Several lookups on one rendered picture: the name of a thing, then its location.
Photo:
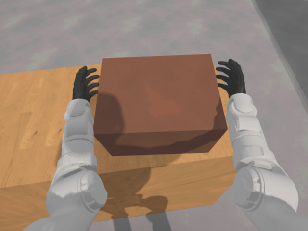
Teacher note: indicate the right robot upper arm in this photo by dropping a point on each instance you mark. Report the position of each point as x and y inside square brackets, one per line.
[268, 199]

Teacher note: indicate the robot right hand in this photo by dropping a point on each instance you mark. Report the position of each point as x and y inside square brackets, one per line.
[235, 81]

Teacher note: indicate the left robot upper arm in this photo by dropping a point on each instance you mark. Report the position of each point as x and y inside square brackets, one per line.
[73, 203]

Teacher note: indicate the carton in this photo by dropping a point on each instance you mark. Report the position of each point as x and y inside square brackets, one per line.
[158, 105]

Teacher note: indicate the right robot forearm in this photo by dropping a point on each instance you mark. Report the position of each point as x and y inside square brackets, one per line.
[247, 139]

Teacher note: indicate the robot left hand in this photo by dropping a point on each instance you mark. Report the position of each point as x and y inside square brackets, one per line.
[81, 88]

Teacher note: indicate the left robot forearm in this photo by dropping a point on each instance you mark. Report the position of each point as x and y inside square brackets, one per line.
[77, 142]

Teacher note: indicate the pedestal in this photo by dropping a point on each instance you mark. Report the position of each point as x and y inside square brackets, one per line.
[32, 107]

